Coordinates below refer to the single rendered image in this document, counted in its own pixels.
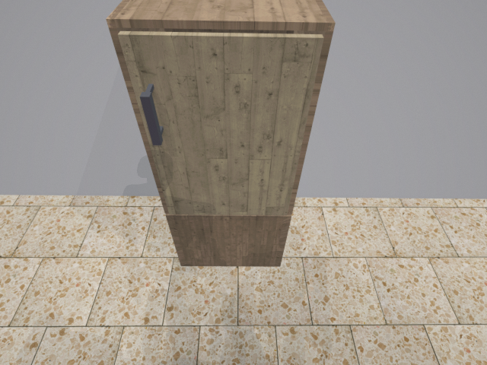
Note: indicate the cupboard door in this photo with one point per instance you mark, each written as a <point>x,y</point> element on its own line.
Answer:
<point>234,108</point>

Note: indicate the handle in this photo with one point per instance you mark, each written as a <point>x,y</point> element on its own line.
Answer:
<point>151,116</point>

